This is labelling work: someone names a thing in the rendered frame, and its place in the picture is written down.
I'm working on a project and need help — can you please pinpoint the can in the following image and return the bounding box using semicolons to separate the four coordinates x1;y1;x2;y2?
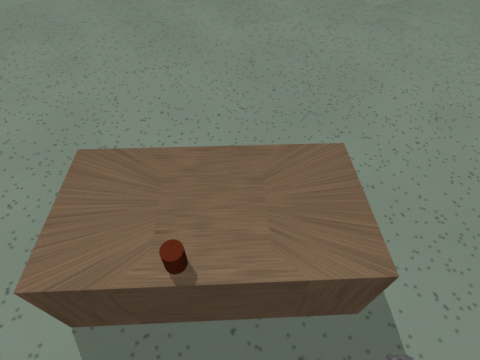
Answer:
159;239;188;275

